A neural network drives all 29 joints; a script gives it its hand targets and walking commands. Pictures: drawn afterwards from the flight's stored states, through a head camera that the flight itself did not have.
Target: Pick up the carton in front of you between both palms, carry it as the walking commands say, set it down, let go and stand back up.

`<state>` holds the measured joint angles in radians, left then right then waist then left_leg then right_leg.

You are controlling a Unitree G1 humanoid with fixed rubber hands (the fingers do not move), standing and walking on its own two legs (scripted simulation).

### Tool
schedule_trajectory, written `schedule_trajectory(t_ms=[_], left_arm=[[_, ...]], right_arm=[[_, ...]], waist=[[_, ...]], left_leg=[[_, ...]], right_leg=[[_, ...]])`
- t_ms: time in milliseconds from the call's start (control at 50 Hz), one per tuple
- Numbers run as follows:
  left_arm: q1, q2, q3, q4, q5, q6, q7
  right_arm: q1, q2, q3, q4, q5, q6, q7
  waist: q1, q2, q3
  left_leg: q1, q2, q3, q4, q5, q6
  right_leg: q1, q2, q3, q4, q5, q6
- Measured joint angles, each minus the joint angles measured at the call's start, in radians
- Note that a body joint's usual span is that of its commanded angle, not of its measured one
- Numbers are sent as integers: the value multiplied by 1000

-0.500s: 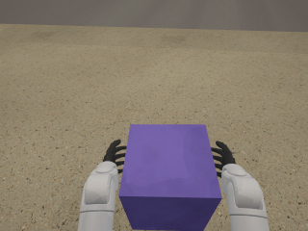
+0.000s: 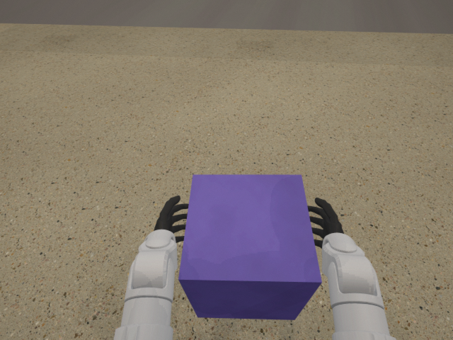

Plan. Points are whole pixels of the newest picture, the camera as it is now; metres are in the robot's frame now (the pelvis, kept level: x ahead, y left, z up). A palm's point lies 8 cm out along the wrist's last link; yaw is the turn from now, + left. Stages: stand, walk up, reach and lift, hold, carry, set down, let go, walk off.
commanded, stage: carry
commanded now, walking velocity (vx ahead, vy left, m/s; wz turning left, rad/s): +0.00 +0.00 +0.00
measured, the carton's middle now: (246, 250) +0.30 +0.00 -0.04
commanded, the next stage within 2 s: hold in 0.18 s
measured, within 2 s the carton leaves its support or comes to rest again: neither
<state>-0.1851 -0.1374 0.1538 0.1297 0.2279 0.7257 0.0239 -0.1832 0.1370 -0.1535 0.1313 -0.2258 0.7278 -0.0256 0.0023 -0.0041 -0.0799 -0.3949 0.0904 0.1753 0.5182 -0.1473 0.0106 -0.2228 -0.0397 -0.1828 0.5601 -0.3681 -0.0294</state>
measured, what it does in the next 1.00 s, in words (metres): shifts its weight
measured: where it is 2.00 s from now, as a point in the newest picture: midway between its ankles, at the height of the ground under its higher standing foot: outside the picture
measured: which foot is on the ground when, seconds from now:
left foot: down 0.00-1.00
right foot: down 0.00-1.00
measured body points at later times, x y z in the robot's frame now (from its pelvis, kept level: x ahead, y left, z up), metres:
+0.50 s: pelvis -0.01 +0.02 +0.01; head -0.03 +0.03 +0.46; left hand +0.31 +0.11 +0.04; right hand +0.25 -0.19 +0.04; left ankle +0.08 +0.14 -0.73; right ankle -0.04 -0.09 -0.73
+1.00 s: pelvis +0.00 +0.06 +0.01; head -0.04 +0.09 +0.46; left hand +0.32 +0.15 +0.05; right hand +0.26 -0.15 +0.05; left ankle +0.07 +0.14 -0.73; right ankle -0.04 -0.09 -0.73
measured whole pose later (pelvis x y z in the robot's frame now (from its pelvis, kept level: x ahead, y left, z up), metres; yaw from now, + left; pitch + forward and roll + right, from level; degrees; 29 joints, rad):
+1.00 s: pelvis +0.00 +0.06 +0.01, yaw -12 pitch -7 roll +0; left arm -0.28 -0.16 0.23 0.26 0.30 0.73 0.00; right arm -0.29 0.16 -0.27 0.34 -0.30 0.67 0.03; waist 0.01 -0.05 0.01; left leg -0.13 -0.04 0.00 0.37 -0.12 0.03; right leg -0.04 0.00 0.14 0.40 -0.25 0.01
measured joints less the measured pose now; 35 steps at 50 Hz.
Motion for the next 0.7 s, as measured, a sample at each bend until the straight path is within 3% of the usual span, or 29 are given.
schedule_trajectory(t_ms=[180,220,260,340,440,700], left_arm=[[8,1,-4,-1,-1,10,0],[15,2,-1,-19,1,6,3],[35,5,-1,-41,3,0,5],[42,5,-2,-31,4,-10,10],[1,0,-5,24,23,-15,4],[-51,-9,42,86,62,-3,-9]], right_arm=[[7,-1,5,0,1,11,-1],[2,0,9,12,-1,-10,3],[0,1,21,26,-6,-30,9],[-5,1,16,51,-10,-44,14],[-7,1,-17,61,-5,-46,12],[-74,14,-65,158,-41,-50,31]], waist=[[-3,0,-2],[6,-13,49],[21,-19,91],[8,-9,128],[-14,-23,134],[3,-40,116]], left_leg=[[5,3,-3,-1,2,-5],[67,-25,-55,-41,21,-1],[130,-51,-140,-88,43,-15],[201,-61,-229,-132,42,-40],[234,-67,-218,-141,31,-45],[249,-100,-189,-140,32,-8]], right_leg=[[5,3,-2,0,-1,-5],[52,17,44,-25,18,-23],[98,33,91,-66,38,-14],[158,66,149,-135,87,-6],[175,68,196,-144,102,5],[179,45,261,-155,122,42]])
